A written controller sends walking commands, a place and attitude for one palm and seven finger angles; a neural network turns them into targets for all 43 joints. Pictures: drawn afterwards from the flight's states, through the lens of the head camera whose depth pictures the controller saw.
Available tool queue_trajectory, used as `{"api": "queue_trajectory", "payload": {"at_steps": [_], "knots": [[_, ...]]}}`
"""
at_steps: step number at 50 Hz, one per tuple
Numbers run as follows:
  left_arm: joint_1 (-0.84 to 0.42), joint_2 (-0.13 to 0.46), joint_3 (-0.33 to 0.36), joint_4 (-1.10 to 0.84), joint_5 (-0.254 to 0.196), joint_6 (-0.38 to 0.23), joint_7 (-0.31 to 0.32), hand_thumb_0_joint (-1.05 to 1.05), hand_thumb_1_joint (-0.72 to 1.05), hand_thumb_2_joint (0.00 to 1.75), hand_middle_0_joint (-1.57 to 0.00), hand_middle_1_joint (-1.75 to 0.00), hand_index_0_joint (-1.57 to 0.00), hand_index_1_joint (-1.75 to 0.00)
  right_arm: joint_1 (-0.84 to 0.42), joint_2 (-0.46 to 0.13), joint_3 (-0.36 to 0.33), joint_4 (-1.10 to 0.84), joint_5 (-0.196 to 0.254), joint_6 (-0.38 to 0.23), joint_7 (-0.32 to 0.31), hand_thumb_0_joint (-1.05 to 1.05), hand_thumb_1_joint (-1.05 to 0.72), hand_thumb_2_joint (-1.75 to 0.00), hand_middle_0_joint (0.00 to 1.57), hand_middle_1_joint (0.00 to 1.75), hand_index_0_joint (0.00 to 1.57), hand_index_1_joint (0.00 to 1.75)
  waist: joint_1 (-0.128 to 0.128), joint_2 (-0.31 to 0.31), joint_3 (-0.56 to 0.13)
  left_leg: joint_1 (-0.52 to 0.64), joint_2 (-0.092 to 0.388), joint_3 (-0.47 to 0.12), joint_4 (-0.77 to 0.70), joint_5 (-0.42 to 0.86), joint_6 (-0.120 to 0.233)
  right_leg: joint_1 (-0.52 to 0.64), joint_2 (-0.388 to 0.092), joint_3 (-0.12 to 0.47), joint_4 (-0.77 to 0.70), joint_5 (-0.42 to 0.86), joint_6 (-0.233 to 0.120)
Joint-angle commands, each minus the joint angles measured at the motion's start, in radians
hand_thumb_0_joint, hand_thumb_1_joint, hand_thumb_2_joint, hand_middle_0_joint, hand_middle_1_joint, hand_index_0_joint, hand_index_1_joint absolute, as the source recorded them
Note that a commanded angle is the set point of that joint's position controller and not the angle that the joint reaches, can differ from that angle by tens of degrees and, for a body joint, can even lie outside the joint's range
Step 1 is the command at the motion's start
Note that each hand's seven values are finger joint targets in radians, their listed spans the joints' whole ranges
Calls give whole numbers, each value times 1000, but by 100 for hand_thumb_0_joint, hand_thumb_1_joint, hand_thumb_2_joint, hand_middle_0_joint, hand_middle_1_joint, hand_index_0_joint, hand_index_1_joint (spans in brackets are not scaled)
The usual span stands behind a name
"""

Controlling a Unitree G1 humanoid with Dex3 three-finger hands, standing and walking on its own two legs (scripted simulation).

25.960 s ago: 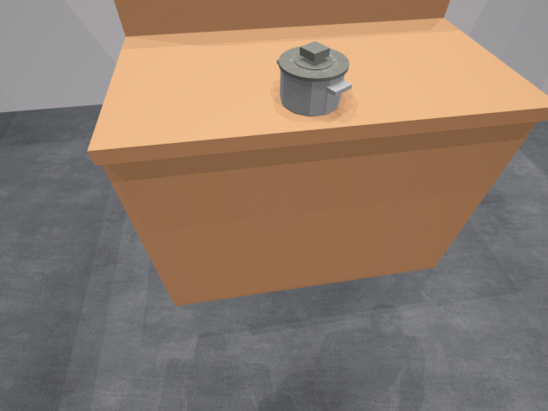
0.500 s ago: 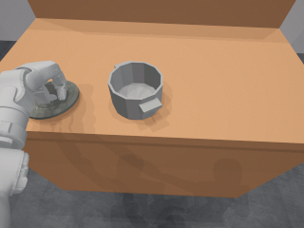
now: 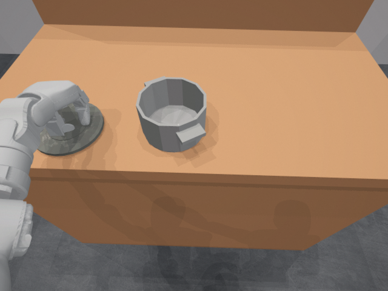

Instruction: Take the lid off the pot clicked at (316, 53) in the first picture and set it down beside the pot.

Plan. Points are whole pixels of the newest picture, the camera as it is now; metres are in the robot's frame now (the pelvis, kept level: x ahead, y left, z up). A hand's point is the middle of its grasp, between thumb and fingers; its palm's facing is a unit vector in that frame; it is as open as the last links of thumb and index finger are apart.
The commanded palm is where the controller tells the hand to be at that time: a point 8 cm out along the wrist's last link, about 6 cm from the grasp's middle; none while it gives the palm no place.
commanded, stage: open the fingers wide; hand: left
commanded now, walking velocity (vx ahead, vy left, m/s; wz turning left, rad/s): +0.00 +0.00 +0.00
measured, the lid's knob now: (63, 119) +0.47 +0.28 +0.07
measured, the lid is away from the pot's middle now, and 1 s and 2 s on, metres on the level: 0.24 0.24 0.24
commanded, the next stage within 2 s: raise the empty hand in 0.64 s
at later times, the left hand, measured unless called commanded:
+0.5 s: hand (59, 118) +0.44 +0.27 +0.10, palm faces -0.37 -0.04 -0.93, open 10.6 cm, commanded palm +0.44 +0.28 +0.16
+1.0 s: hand (55, 109) +0.45 +0.27 +0.12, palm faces -0.34 -0.03 -0.94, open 11.1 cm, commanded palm +0.45 +0.27 +0.19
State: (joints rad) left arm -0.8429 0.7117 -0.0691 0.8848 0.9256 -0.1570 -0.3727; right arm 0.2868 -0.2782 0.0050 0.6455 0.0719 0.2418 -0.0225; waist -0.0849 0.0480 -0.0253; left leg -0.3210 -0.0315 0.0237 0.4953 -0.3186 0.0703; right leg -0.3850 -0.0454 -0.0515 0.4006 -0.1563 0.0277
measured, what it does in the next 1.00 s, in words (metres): stands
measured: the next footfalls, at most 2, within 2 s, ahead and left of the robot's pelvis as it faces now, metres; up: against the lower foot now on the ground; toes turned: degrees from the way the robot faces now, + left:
none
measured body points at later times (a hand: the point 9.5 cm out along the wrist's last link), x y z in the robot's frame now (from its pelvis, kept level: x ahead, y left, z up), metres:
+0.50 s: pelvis +0.01 +0.00 +0.00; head +0.07 +0.00 +0.45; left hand +0.46 +0.27 +0.15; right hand +0.08 -0.27 -0.12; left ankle -0.05 +0.07 -0.74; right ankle +0.02 -0.16 -0.74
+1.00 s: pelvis +0.01 +0.01 +0.00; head +0.07 +0.00 +0.45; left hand +0.46 +0.27 +0.18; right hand +0.08 -0.26 -0.13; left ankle -0.05 +0.07 -0.74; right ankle +0.02 -0.16 -0.74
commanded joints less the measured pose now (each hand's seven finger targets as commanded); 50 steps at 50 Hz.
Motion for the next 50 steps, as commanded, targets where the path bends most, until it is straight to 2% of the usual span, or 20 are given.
{"api": "queue_trajectory", "payload": {"at_steps": [1,2,7,9,12,17,20,22,24,27,30,32,34,36,38,39,42,46,47,50], "knots": [[-428,307,129,-155,-21,3,42,0,15,97,-58,-75,-75,-83,44,-168,-56,-92,-9,-28,-13,0,-90,-90,20,30,20,30,-8,14,-369,157,7,-67,-25,527,-2,168,77,-11,17,233,-77],[-430,331,141,-158,-24,3,43,0,14,96,-57,-75,-73,-82,47,-178,-57,-87,-7,-23,-12,0,-90,-90,20,30,20,30,-6,21,-370,149,9,-65,-26,537,-3,177,73,-9,17,248,-79],[-429,297,110,-186,-21,12,38,0,5,93,-53,-71,-64,-76,33,-174,-57,-98,-6,-19,-6,0,-90,-90,20,30,20,30,-9,43,-363,162,11,-70,-23,577,-7,167,75,-11,19,257,-77],[-395,354,166,-197,-21,12,40,0,2,92,-52,-70,-61,-74,34,-173,-56,-109,-9,-21,-5,0,-90,-90,20,30,20,30,5,22,-396,157,6,-65,-21,582,1,211,76,-7,21,280,-75],[-433,316,124,-262,-28,18,34,0,-4,90,-50,-68,-55,-70,22,-174,-59,-109,-6,-15,-3,0,-90,-90,20,30,20,30,-7,70,-389,184,13,-71,-20,621,-6,186,74,-9,17,282,-75],[-405,320,132,-254,-38,29,29,0,-12,88,-46,-64,-46,-64,23,-176,-58,-107,-6,-20,-2,0,-90,-90,20,30,20,30,-9,57,-377,184,10,-72,-15,623,-2,185,78,-10,13,286,-75],[-401,355,168,-303,-37,24,30,0,-13,88,-47,-63,-47,-63,16,-170,-57,-115,-9,-23,-2,0,-90,-90,20,30,20,30,2,66,-416,201,10,-75,-19,653,0,217,77,-8,14,308,-73],[-383,287,113,-302,-44,29,26,0,-13,89,-47,-63,-47,-63,13,-171,-59,-112,-8,-23,3,0,-90,-90,20,30,20,30,-10,94,-392,225,16,-85,-8,699,-10,168,80,-11,13,295,-73],[-347,318,150,-268,-46,33,24,0,-13,89,-47,-62,-47,-62,15,-172,-57,-109,-8,-24,5,0,-90,-90,20,30,20,30,-3,45,-374,196,13,-79,-11,654,-4,182,82,-13,11,286,-71],[-417,266,87,-265,-44,42,16,0,-13,90,-48,-61,-48,-61,9,-176,-58,-102,-6,-15,3,0,-90,-90,20,30,20,30,-17,46,-348,174,10,-72,-15,610,-5,161,78,-14,12,276,-74],[-422,349,159,-304,-35,31,26,0,-13,90,-48,-61,-48,-61,14,-169,-54,-114,-10,-21,-2,0,-90,-90,20,30,20,30,-3,54,-425,199,5,-75,-13,640,-2,214,82,-10,19,303,-75],[-402,301,118,-247,-41,35,24,0,-13,90,-48,-61,-48,-61,19,-173,-56,-103,-8,-21,-1,0,-90,-90,20,30,20,30,-14,57,-379,189,8,-77,-7,645,-7,171,81,-13,18,291,-74],[-417,315,127,-216,-33,36,21,0,-14,90,-48,-60,-48,-60,17,-174,-52,-100,-7,-17,-1,0,-90,-90,20,30,20,30,-10,33,-361,159,7,-70,-15,588,-5,173,80,-14,18,271,-73],[-429,303,115,-235,-29,33,22,0,-14,91,-48,-60,-48,-60,19,-169,-53,-105,-6,-19,-1,0,-90,-90,20,30,20,30,-9,58,-380,176,7,-75,-12,610,-8,171,81,-14,23,273,-76],[-463,357,157,-328,-28,27,29,0,-14,91,-48,-60,-48,-60,18,-172,-56,-114,-12,-18,2,0,-90,-90,20,30,20,30,-1,93,-442,227,11,-89,-5,694,-15,190,83,-10,27,297,-76],[-483,342,144,-371,-31,28,26,0,-14,91,-48,-60,-48,-60,6,-167,-57,-122,-14,-20,1,0,-90,-90,20,30,20,30,-5,117,-471,256,11,-94,-2,719,-13,198,82,-6,23,309,-74],[-406,365,176,-344,-48,40,28,0,-14,91,-48,-60,-48,-60,13,-175,-55,-117,-11,-28,5,0,-90,-90,20,30,20,30,2,106,-436,256,17,-103,-5,770,-16,194,82,-11,18,313,-73],[-378,269,105,-294,-49,74,7,0,-14,91,-48,-60,-48,-60,5,-168,-52,-116,-3,-32,15,0,-90,-90,20,30,20,30,-4,55,-359,209,17,-97,-23,685,-14,182,82,-18,8,280,-71],[-411,270,92,-351,-54,79,3,0,-14,91,-48,-60,-48,-60,-2,-175,-55,-117,-3,-29,19,0,-90,-90,20,30,20,30,-4,87,-376,232,21,-103,-21,717,-22,179,80,-16,8,281,-73],[-446,324,136,-373,-46,96,-3,0,-14,91,-48,-60,-48,-60,1,-175,-52,-120,-4,-34,17,0,-90,-90,20,30,20,30,-4,52,-393,231,15,-102,-29,695,-15,217,83,-14,3,296,-72]]}}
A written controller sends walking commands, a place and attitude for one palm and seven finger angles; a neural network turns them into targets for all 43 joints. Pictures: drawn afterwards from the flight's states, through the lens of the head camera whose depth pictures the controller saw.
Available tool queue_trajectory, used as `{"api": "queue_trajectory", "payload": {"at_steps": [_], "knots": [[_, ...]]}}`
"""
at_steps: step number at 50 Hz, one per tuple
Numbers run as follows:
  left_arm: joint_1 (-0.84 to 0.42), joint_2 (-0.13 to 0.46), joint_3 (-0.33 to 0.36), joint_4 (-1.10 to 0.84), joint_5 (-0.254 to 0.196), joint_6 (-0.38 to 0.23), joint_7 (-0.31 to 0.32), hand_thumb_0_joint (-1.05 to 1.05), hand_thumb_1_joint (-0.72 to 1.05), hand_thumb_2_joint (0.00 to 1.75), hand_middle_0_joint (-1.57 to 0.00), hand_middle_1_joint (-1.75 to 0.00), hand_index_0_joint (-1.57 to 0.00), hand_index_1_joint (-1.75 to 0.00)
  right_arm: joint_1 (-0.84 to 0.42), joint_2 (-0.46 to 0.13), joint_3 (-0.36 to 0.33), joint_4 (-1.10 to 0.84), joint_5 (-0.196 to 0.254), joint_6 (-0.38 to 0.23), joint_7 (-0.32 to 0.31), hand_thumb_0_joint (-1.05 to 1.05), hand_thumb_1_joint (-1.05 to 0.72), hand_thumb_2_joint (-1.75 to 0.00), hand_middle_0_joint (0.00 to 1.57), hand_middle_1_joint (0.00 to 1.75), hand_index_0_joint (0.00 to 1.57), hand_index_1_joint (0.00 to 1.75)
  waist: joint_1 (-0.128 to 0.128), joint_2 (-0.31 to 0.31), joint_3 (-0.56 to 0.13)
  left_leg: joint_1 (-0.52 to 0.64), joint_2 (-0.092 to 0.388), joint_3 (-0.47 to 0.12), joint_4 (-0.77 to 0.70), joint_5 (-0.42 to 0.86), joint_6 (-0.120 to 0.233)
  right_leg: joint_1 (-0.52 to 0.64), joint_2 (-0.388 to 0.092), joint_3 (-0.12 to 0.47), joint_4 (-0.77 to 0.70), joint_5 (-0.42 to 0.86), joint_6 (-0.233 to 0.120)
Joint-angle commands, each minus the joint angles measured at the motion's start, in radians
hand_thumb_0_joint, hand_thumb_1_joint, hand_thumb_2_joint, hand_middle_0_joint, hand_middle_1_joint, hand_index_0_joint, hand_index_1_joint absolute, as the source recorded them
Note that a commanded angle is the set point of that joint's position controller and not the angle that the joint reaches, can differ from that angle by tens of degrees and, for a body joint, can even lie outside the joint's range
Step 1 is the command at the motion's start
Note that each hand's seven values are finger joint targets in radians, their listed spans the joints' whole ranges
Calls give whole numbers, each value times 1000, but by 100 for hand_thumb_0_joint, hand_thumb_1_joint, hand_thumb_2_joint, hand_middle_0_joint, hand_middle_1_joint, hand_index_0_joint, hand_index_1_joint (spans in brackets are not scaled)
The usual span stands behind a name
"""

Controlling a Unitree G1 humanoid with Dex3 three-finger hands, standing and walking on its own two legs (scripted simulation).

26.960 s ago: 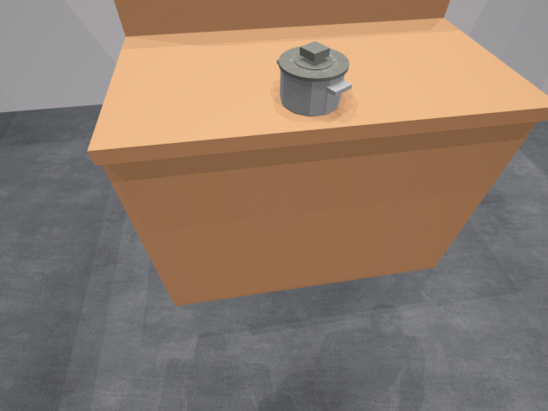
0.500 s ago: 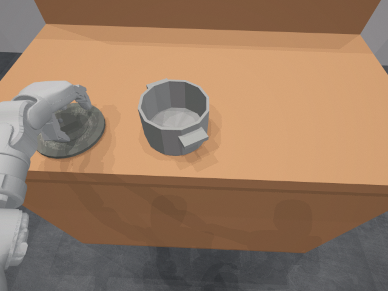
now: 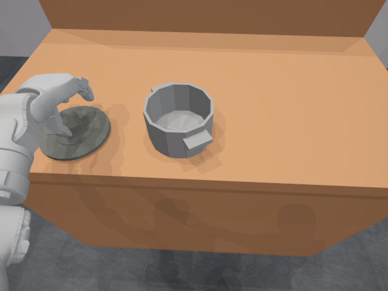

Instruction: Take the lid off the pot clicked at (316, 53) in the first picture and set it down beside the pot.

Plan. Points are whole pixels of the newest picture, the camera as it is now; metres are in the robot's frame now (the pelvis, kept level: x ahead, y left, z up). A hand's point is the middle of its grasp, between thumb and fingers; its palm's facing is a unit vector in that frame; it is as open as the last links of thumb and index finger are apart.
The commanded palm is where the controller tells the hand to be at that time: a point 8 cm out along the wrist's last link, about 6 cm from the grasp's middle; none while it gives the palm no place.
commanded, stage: raise the empty hand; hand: left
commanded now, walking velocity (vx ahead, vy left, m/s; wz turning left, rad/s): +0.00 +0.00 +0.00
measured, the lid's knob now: (70, 123) +0.46 +0.27 +0.07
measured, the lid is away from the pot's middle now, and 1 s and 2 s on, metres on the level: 0.24 0.24 0.24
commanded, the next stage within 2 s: draw the hand back to the body in 1.04 s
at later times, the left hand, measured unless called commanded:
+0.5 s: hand (56, 88) +0.45 +0.25 +0.18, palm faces -0.27 -0.03 -0.96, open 11.1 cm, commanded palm +0.44 +0.25 +0.24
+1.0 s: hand (34, 63) +0.45 +0.26 +0.23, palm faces -0.20 -0.03 -0.98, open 11.1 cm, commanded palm +0.44 +0.26 +0.29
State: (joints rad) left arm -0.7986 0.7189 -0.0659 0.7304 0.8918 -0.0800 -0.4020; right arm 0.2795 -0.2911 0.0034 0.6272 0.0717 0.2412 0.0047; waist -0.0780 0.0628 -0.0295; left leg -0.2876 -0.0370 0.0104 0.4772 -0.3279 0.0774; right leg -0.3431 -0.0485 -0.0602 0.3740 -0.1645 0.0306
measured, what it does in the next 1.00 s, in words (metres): stands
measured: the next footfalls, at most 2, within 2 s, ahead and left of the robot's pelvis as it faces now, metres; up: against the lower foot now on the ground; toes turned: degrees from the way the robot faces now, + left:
none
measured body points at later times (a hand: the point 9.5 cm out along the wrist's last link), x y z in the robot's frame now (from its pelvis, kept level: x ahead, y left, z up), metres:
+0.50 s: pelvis +0.00 +0.00 +0.00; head +0.04 -0.01 +0.45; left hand +0.46 +0.25 +0.23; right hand +0.08 -0.27 -0.12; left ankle -0.06 +0.06 -0.74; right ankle +0.00 -0.16 -0.74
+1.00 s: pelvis -0.01 -0.01 +0.00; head +0.03 -0.02 +0.45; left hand +0.45 +0.26 +0.29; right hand +0.08 -0.28 -0.12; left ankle -0.06 +0.06 -0.74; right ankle +0.00 -0.16 -0.74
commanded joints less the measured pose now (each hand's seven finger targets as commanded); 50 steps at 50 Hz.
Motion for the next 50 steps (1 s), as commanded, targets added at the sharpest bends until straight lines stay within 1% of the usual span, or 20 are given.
{"api": "queue_trajectory", "payload": {"at_steps": [1,4,8,13,16,17,18,21,23,24,26,29,32,35,37,41,43,45,48,50], "knots": [[-496,300,120,-220,-12,24,22,0,-14,91,-48,-60,-48,-60,2,-159,-50,-107,-4,-38,-12,0,-90,-90,20,30,20,30,-12,41,-387,198,18,-88,-15,696,-21,178,84,-4,27,305,-75],[-495,307,120,-150,-8,42,15,0,-14,91,-48,-60,-48,-60,8,-163,-45,-98,-2,-42,-13,0,-90,-90,20,30,20,30,-13,13,-339,160,16,-81,-25,632,-20,175,85,-8,21,283,-76],[-571,281,82,-220,-3,60,3,0,-14,91,-48,-60,-48,-60,-1,-161,-46,-111,-4,-47,-11,0,-90,-90,20,30,20,30,-15,51,-383,198,19,-89,-29,666,-29,177,83,-5,24,285,-76],[-548,311,108,-155,2,80,-12,0,-14,91,-48,-60,-48,-60,4,-166,-43,-108,-2,-56,-13,0,-90,-90,20,30,20,30,-12,0,-364,167,14,-76,-33,638,-24,205,81,-4,21,303,-75],[-628,253,44,-165,7,99,-28,0,-14,91,-48,-60,-48,-60,-7,-164,-42,-109,3,-55,-13,0,-90,-90,20,30,20,30,-22,18,-335,164,15,-79,-42,598,-27,176,81,-10,20,274,-78],[-641,265,51,-226,2,102,-28,0,-14,91,-48,-60,-48,-60,-13,-169,-49,-115,-1,-58,-13,0,-90,-90,20,30,20,30,-17,67,-378,204,15,-80,-28,663,-31,180,79,-5,25,294,-81],[-655,326,105,-274,9,101,-27,0,-14,91,-48,-60,-48,-60,-8,-165,-47,-125,-6,-65,-10,0,-90,-90,20,30,20,30,-7,58,-430,229,13,-90,-28,693,-31,211,84,-1,27,308,-80],[-591,340,123,-197,12,110,-37,0,-14,91,-48,-60,-48,-60,-3,-165,-41,-120,-2,-71,-12,0,-90,-90,20,30,20,30,-2,26,-395,193,10,-79,-32,698,-24,238,80,-2,25,338,-78],[-575,301,87,-155,6,123,-48,0,-14,91,-48,-60,-48,-60,-6,-167,-39,-120,0,-71,-8,0,-90,-90,20,30,20,30,-6,-4,-349,160,12,-75,-41,653,-27,225,80,-6,19,318,-75],[-607,319,96,-188,9,126,-52,0,-14,91,-48,-60,-48,-60,-14,-171,-41,-122,2,-69,-6,0,-90,-90,20,30,20,30,-4,7,-352,164,12,-74,-43,641,-24,229,78,-5,18,318,-76],[-628,263,46,-209,8,138,-64,0,-14,91,-48,-60,-48,-60,-23,-163,-42,-128,1,-73,-7,0,-90,-90,20,30,20,30,-13,30,-359,182,10,-76,-42,650,-24,213,81,-6,17,310,-77],[-645,387,137,-193,18,146,-69,0,-14,91,-48,-60,-48,-60,-9,-176,-41,-126,0,-74,-12,0,-90,-90,20,30,20,30,-5,-9,-377,165,4,-67,-43,611,-14,257,81,-1,13,326,-77],[-661,316,69,-203,6,155,-81,0,-14,91,-48,-60,-48,-60,-18,-173,-44,-128,3,-73,-14,0,-90,-90,20,30,20,30,-16,33,-360,177,7,-66,-47,634,-20,234,78,-5,11,324,-78],[-692,342,80,-188,16,156,-88,0,-14,91,-48,-60,-48,-60,-14,-173,-38,-127,6,-70,-15,0,-90,-90,20,30,20,30,-13,10,-346,158,5,-60,-60,562,-17,238,78,-5,2,296,-78],[-694,325,60,-216,8,161,-88,0,-14,91,-48,-60,-48,-60,-24,-174,-41,-130,4,-72,-15,0,-90,-90,20,30,20,30,-17,62,-373,189,6,-62,-47,619,-20,230,77,-2,6,312,-81],[-714,347,80,-183,21,170,-96,0,-14,91,-48,-60,-48,-60,-17,-170,-36,-125,6,-73,-18,0,-90,-90,20,30,20,30,-13,20,-362,176,6,-63,-59,595,-16,241,80,-4,-1,307,-79],[-725,367,93,-216,21,173,-95,0,-14,91,-48,-60,-48,-60,-18,-172,-36,-130,4,-74,-15,0,-90,-90,20,30,20,30,-6,41,-385,186,8,-64,-62,617,-20,252,79,-1,0,308,-79],[-752,324,53,-190,26,182,-104,0,-14,91,-48,-60,-48,-60,-23,-170,-34,-126,7,-70,-17,0,-90,-90,20,30,20,30,-15,27,-349,171,9,-62,-69,576,-18,236,78,-7,-7,291,-79],[-754,372,93,-245,26,188,-102,0,-14,91,-48,-60,-48,-60,-20,-172,-36,-137,4,-76,-14,0,-90,-90,20,30,20,30,-1,28,-408,204,11,-70,-66,649,-19,260,80,1,1,313,-79],[-709,279,21,-135,26,200,-115,0,-14,91,-48,-60,-48,-60,-24,-167,-32,-128,10,-71,-16,0,-90,-90,20,30,20,30,-19,-5,-317,162,14,-55,-70,573,-18,213,77,-10,-10,278,-76]]}}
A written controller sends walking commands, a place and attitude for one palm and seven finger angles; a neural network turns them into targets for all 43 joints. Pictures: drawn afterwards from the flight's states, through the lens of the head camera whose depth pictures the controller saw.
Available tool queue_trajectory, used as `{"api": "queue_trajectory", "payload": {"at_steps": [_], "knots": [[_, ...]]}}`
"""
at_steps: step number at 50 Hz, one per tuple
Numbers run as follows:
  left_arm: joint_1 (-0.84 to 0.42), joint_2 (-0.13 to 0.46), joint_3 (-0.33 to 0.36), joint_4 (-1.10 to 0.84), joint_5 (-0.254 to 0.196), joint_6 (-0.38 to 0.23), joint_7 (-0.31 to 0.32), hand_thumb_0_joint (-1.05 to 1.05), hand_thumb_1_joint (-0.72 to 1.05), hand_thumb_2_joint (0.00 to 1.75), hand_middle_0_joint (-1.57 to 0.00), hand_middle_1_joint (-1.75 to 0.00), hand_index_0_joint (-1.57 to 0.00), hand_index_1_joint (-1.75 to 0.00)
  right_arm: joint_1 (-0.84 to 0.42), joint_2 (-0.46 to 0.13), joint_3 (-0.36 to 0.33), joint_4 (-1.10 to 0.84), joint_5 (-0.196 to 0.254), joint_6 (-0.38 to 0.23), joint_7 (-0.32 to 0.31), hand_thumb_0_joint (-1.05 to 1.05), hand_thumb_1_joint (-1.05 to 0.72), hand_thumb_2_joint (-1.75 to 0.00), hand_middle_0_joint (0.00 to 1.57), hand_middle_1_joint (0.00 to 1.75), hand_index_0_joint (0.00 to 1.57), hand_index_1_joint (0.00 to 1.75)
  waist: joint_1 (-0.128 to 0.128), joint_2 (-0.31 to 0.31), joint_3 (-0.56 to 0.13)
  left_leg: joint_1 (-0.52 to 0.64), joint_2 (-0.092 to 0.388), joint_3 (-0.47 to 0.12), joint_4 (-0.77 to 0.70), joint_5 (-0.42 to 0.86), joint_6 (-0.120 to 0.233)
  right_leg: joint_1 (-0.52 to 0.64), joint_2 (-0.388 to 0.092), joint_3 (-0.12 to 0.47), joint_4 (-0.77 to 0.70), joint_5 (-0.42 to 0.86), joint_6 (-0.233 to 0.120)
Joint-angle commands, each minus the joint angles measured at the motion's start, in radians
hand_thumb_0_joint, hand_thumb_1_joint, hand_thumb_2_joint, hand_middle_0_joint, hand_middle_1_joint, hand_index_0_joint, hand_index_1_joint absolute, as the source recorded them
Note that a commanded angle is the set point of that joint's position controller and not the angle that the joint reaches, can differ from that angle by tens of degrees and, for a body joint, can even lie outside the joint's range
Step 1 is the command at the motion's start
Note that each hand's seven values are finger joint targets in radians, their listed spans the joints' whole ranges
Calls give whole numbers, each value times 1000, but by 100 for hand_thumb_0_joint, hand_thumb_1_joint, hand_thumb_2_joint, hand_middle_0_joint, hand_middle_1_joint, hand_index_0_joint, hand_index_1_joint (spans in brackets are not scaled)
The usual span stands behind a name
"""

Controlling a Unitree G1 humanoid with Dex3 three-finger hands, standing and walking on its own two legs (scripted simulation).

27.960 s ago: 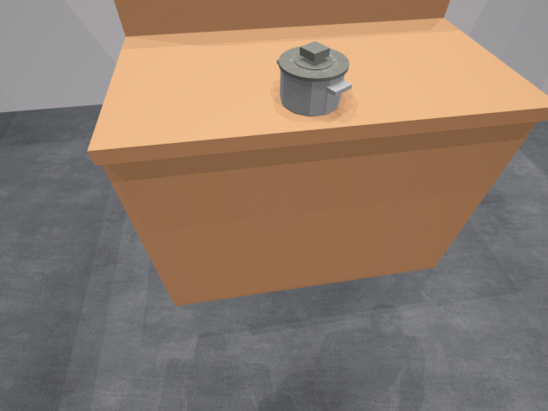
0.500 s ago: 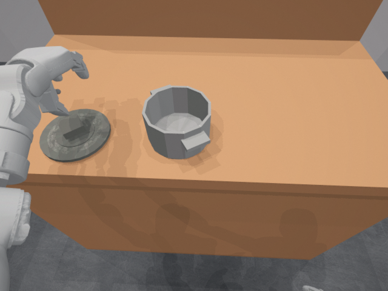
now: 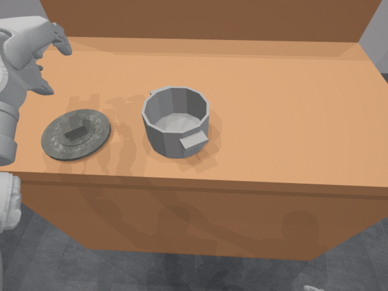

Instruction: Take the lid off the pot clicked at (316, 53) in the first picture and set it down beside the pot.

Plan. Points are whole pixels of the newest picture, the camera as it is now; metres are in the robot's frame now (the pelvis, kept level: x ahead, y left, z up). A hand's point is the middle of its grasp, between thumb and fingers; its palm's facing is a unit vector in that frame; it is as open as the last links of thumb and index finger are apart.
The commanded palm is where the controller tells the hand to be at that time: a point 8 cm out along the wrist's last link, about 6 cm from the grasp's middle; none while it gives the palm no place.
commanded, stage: raise the empty hand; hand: left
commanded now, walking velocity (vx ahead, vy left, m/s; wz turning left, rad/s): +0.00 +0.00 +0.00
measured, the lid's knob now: (72, 126) +0.47 +0.28 +0.07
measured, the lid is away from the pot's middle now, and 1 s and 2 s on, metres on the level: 0.24 0.24 0.24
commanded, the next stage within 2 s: draw the hand back to the body in 0.04 s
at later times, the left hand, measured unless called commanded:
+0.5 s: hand (37, 85) +0.42 +0.26 +0.22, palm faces -0.19 -0.02 -0.98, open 11.1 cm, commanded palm +0.38 +0.27 +0.28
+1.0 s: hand (41, 72) +0.37 +0.21 +0.28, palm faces +0.37 -0.90 -0.22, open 10.6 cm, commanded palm +0.32 +0.26 +0.27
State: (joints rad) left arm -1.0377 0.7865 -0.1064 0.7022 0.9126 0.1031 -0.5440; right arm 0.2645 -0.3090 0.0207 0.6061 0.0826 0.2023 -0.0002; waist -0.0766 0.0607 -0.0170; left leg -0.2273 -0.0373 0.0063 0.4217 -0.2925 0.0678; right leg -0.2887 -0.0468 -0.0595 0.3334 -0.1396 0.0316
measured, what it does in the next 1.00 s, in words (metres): stands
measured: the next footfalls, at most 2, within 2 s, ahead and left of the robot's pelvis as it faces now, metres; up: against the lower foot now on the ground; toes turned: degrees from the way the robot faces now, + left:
none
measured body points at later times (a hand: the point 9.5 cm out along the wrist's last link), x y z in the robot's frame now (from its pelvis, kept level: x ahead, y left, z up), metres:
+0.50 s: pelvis +0.00 +0.00 +0.00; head +0.03 -0.02 +0.45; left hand +0.43 +0.26 +0.27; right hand +0.11 -0.26 -0.12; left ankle -0.05 +0.07 -0.74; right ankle +0.01 -0.15 -0.74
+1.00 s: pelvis +0.01 -0.02 +0.00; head +0.03 -0.03 +0.45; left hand +0.35 +0.26 +0.29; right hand +0.14 -0.26 -0.11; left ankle -0.05 +0.07 -0.74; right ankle +0.01 -0.15 -0.74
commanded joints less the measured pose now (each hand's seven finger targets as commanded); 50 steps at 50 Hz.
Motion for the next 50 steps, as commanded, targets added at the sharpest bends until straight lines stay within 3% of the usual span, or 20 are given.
{"api": "queue_trajectory", "payload": {"at_steps": [1,7,9,12,18,20,22,24,27,31,32,33,34,35,39,41,42,43,46,50], "knots": [[-467,223,68,-98,5,19,25,0,-14,91,-48,-60,-48,-60,-7,-154,-49,-103,2,-31,-10,0,-90,-90,20,30,20,30,-16,-8,-312,88,15,-47,-20,501,-11,154,77,-15,31,236,-79],[-515,268,100,-187,-1,23,33,0,-14,91,-48,-60,-48,-60,-13,-160,-53,-113,-3,-33,-11,0,-90,-90,20,30,20,30,-13,35,-379,137,14,-60,-8,585,-10,172,77,-5,37,267,-83],[-446,337,170,-182,9,13,35,0,-14,91,-48,-60,-48,-60,-16,-155,-47,-129,-3,-38,-9,0,-90,-90,20,30,20,30,12,7,-400,112,8,-53,-12,569,-5,220,73,0,46,281,-80],[-364,259,113,-206,-16,13,28,0,-14,91,-48,-60,-48,-60,-32,-155,-48,-144,2,-37,-2,0,-90,-90,20,30,20,30,10,19,-367,106,16,-51,-14,579,-10,202,67,-4,45,276,-79],[-300,385,254,-402,-26,11,30,0,-14,91,-48,-60,-48,-60,-51,-145,-47,-180,-6,-43,7,0,-90,-90,20,30,20,30,44,28,-434,143,13,-64,-6,670,0,262,67,9,59,322,-73],[-240,320,207,-349,-36,20,16,0,-14,91,-48,-60,-48,-60,-56,-144,-44,-180,3,-34,9,0,-90,-90,20,30,20,30,36,-8,-352,103,16,-55,-11,606,-2,231,64,-1,50,300,-70],[-212,262,164,-426,-62,31,12,0,-14,91,-48,-60,-48,-60,-81,-147,-52,-191,6,-34,14,0,-90,-90,20,30,20,30,31,41,-356,130,19,-56,-5,625,-3,208,63,-1,47,284,-72],[-215,344,241,-482,-52,30,16,0,-14,91,-48,-60,-48,-60,-85,-145,-47,-197,-1,-34,13,0,-90,-90,20,30,20,30,45,21,-378,124,12,-54,-4,595,2,232,66,0,49,284,-73],[-164,295,205,-498,-76,38,14,0,-14,91,-48,-60,-48,-60,-104,-144,-45,-197,5,-34,11,0,-90,-90,20,30,20,30,33,38,-344,129,19,-60,-5,595,-4,207,66,-4,45,268,-72],[-144,286,213,-559,-80,44,13,0,-14,91,-48,-60,-48,-60,-136,-130,-36,-203,1,-36,7,0,-90,-90,20,30,20,30,50,33,-336,127,16,-63,-17,557,-6,206,67,-8,44,234,-74],[-216,6,351,-652,-706,-79,224,0,-14,91,-48,-60,-48,-60,26,-40,-39,-196,-5,-123,-10,0,-90,-90,20,30,20,30,-1,55,-269,288,68,-41,-33,475,-47,97,58,-20,24,144,-104],[-21,5,339,-481,-735,-108,329,0,-14,91,-48,-60,-48,-60,-22,-73,-17,-169,-12,-151,-22,0,-90,-90,20,30,20,30,25,-28,-210,275,101,-89,-64,336,-48,81,61,-3,15,67,-102],[52,-11,386,-497,-827,-133,400,0,-14,91,-48,-60,-48,-60,-44,-80,-21,-172,-14,-169,-38,0,-90,-90,20,30,20,30,43,-133,-193,209,101,-67,-87,223,-34,130,46,8,-7,67,-94],[56,-8,404,-550,-882,-160,450,0,-14,91,-48,-60,-48,-60,-80,-86,-17,-164,-13,-188,-50,0,-90,-90,20,30,20,30,53,-151,-194,167,91,-43,-98,191,-28,180,37,16,-2,83,-86],[20,46,507,-676,-943,-216,574,0,-9,91,-47,-59,-47,-59,-95,-84,-13,-106,-32,-232,-73,0,-90,-90,20,30,20,30,67,42,-214,168,76,-20,-88,296,-37,223,25,14,22,136,-84],[25,73,562,-782,-950,-241,607,0,-3,91,-46,-57,-46,-57,-102,-70,-14,-99,-40,-257,-71,0,-90,-90,20,30,20,30,84,124,-285,203,74,-18,-65,430,-48,280,20,13,41,215,-84],[66,78,581,-808,-955,-250,615,0,-1,91,-45,-56,-45,-56,-107,-72,-17,-92,-46,-266,-71,0,-90,-90,20,30,20,30,87,110,-287,205,79,-16,-52,473,-46,291,20,15,48,245,-81],[112,7,542,-814,-960,-252,615,0,2,91,-44,-56,-44,-56,-117,-63,-18,-91,-47,-274,-68,0,-90,-90,20,30,20,30,86,131,-275,211,81,-11,-46,521,-46,282,23,12,53,266,-81],[224,-76,508,-878,-980,-254,619,0,10,90,-42,-53,-42,-53,-126,-60,-29,-87,-45,-298,-52,0,-90,-90,20,30,20,30,90,82,-273,228,93,-13,-25,607,-47,277,26,4,66,313,-77],[382,-64,567,-864,-997,-243,625,0,20,90,-39,-50,-39,-50,-128,-69,-39,-73,-44,-289,-46,0,-90,-90,20,30,20,30,96,-27,-239,173,87,9,-17,590,-34,306,23,2,68,375,-70]]}}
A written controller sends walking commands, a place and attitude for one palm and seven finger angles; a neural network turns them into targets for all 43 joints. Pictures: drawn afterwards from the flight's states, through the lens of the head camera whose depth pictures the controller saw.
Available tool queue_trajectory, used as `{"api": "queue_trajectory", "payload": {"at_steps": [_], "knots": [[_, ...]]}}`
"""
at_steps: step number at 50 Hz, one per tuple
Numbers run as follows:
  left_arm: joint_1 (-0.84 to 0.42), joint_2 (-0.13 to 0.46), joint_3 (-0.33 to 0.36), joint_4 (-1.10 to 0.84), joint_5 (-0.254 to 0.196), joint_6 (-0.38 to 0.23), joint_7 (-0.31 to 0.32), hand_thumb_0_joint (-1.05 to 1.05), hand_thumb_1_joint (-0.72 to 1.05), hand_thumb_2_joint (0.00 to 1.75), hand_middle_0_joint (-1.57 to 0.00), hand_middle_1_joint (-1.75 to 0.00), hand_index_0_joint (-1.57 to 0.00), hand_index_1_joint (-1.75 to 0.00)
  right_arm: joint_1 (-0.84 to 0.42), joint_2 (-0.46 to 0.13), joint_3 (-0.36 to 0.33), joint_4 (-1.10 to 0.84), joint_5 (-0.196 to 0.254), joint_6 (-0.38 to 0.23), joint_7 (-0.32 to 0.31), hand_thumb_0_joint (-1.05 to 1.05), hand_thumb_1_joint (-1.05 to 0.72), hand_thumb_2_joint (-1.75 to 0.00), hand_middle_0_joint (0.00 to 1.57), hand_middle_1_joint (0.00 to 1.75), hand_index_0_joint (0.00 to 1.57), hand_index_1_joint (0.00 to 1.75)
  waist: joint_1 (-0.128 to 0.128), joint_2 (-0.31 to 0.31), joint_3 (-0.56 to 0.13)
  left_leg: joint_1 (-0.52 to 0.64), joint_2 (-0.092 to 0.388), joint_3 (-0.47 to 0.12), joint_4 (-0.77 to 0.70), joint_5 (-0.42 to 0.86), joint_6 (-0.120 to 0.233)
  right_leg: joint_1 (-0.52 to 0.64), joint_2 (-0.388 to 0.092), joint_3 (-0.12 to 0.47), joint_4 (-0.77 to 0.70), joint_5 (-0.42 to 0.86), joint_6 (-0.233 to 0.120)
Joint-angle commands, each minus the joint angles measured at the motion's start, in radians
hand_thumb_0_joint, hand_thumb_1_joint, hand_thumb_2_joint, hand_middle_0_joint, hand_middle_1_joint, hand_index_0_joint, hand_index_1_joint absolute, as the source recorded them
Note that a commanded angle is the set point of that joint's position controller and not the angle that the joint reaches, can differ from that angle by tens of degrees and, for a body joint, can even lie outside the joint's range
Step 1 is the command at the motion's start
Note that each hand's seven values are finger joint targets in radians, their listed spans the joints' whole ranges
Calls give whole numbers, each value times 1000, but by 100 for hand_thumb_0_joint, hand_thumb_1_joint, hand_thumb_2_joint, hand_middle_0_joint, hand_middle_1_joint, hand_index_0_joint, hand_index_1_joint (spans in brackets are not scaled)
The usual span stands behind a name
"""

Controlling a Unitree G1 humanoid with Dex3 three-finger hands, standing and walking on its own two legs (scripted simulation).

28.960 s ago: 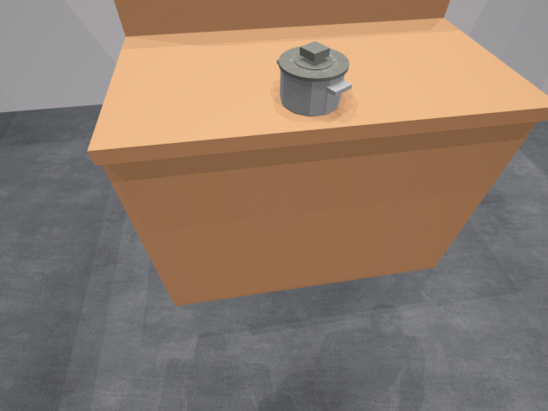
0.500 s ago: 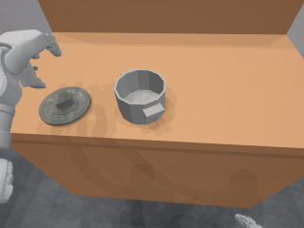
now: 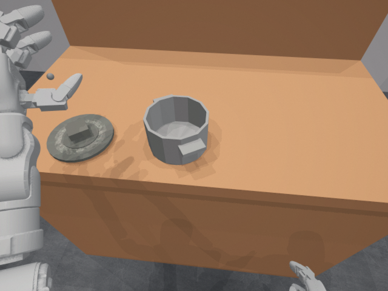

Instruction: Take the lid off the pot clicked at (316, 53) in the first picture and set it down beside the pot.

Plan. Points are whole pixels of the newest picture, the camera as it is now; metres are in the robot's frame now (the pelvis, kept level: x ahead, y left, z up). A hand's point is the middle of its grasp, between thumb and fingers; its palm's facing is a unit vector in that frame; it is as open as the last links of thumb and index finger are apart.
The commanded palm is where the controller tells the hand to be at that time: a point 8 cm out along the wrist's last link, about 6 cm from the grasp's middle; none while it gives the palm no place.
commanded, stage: draw the hand back to the body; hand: left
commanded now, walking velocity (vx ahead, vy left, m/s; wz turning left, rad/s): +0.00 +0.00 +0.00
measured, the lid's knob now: (77, 129) +0.45 +0.32 +0.07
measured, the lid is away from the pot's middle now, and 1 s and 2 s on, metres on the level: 0.24 0.24 0.24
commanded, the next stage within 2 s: step back with the hand held close in 1.40 s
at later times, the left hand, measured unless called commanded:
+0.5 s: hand (16, 117) +0.27 +0.25 +0.27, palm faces +0.48 -0.86 -0.19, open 8.3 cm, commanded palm +0.22 +0.28 +0.26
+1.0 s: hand out of the picture +0.20 +0.24 +0.26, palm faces +0.48 -0.84 -0.25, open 7.5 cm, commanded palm +0.14 +0.28 +0.26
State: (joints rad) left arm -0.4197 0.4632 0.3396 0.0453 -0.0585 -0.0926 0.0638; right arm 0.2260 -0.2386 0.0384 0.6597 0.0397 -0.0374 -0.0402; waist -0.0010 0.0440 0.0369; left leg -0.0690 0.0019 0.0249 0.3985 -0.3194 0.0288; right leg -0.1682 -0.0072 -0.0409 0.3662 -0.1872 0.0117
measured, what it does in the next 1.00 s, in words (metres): stands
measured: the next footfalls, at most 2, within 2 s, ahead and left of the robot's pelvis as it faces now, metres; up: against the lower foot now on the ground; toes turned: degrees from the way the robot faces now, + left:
none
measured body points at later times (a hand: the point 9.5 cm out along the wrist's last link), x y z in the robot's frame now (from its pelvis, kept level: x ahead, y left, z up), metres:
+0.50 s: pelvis -0.01 -0.01 +0.00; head -0.02 -0.02 +0.45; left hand +0.24 +0.29 +0.28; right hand +0.18 -0.23 -0.09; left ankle -0.07 +0.09 -0.74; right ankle +0.00 -0.13 -0.74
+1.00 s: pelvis -0.03 +0.00 +0.00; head -0.04 -0.02 +0.45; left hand +0.17 +0.28 +0.27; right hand +0.16 -0.22 -0.09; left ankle -0.07 +0.09 -0.74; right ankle +0.00 -0.13 -0.74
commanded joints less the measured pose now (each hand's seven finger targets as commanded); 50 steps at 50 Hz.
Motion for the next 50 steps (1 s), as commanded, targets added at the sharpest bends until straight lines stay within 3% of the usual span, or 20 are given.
{"api": "queue_trajectory", "payload": {"at_steps": [1,2,3,6,7,9,14,17,25,27,32,36,38,42,45,50], "knots": [[-250,263,123,-252,-27,-50,17,0,23,90,-38,-50,-38,-50,-95,-138,-57,-130,1,-48,-6,0,-90,-90,20,30,20,30,20,-2,-294,14,46,-9,7,608,7,189,-19,-18,37,427,-49],[-259,250,107,-279,-29,-54,16,0,25,90,-38,-49,-38,-49,-104,-138,-59,-133,4,-48,-7,0,-90,-90,20,30,20,30,8,-3,-287,14,47,-11,5,588,8,179,-22,-17,35,407,-46],[-227,237,106,-263,-30,-51,17,0,28,90,-37,-48,-37,-48,-104,-137,-60,-129,4,-47,-9,0,-90,-90,20,30,20,30,12,5,-281,15,42,-3,4,583,10,171,-18,-17,31,406,-46],[-192,248,128,-349,-36,-58,25,0,36,90,-35,-46,-35,-46,-121,-132,-57,-131,3,-56,-8,0,-90,-90,20,30,20,30,23,29,-310,36,39,-6,8,587,9,189,-22,-15,34,419,-46],[-195,266,142,-379,-38,-62,29,0,38,90,-34,-45,-34,-45,-125,-135,-60,-132,5,-56,-9,0,-90,-90,20,30,20,30,15,26,-318,38,41,-5,10,576,9,193,-24,-12,35,411,-43],[-143,249,144,-321,-42,-51,32,0,43,90,-33,-44,-33,-44,-129,-132,-57,-125,3,-48,-12,0,-90,-90,20,30,20,30,20,-9,-272,5,35,3,-2,511,11,181,-22,-18,28,390,-45],[-129,213,114,-414,-48,-63,33,0,56,90,-29,-40,-29,-40,-169,-122,-49,-141,6,-56,-15,0,-90,-90,20,30,20,30,23,51,-255,13,29,0,-15,443,9,167,-21,-16,20,330,-48],[-75,235,155,-408,-54,-60,40,0,64,90,-27,-38,-27,-38,-168,-124,-50,-137,2,-57,-17,0,-90,-90,20,30,20,30,23,-1,-250,4,31,-3,-21,416,8,173,-19,-16,20,314,-46],[7,168,121,-469,-60,-62,37,0,85,90,-21,-32,-21,-32,-210,-106,-37,-146,-1,-64,-19,0,-90,-90,20,30,20,30,30,34,-173,-20,26,-5,-45,321,2,139,-14,-17,3,226,-50],[54,193,158,-464,-64,-60,41,0,90,90,-20,-30,-20,-30,-208,-109,-40,-147,-3,-62,-22,0,-90,-90,20,30,20,30,31,5,-174,-23,26,-3,-49,292,6,144,-14,-15,-2,205,-47],[121,172,161,-562,-65,-73,41,0,90,90,-20,-30,-20,-30,-222,-101,-39,-153,-9,-75,-21,0,-90,-90,20,30,20,30,38,42,-198,-11,25,-5,-49,309,2,164,-15,-11,2,217,-48],[186,149,154,-587,-62,-77,45,0,90,90,-20,-30,-20,-30,-225,-96,-38,-147,-12,-86,-22,0,-90,-90,20,30,20,30,46,40,-168,-19,27,-7,-54,297,1,150,-11,-13,-3,196,-50],[235,153,172,-589,-64,-78,45,0,90,90,-20,-30,-20,-30,-224,-98,-40,-149,-16,-86,-23,0,-90,-90,20,30,20,30,49,8,-155,-33,26,-8,-59,284,2,152,-10,-14,-6,187,-50],[268,140,158,-677,-60,-89,42,0,90,90,-20,-30,-20,-30,-235,-92,-39,-158,-15,-99,-18,0,-90,-90,20,30,20,30,47,58,-147,-24,26,-12,-59,271,-1,146,-12,-9,-9,165,-49],[356,132,168,-670,-61,-88,43,0,90,90,-20,-30,-20,-30,-228,-92,-40,-152,-20,-102,-18,0,-90,-90,20,30,20,30,57,13,-129,-38,27,-17,-63,278,-3,146,-7,-14,-7,167,-50],[444,126,179,-733,-58,-96,42,0,90,90,-20,-30,-20,-30,-225,-87,-41,-159,-23,-109,-15,0,-90,-90,20,30,20,30,61,33,-111,-49,26,-16,-66,258,-6,146,-8,-10,-15,147,-51]]}}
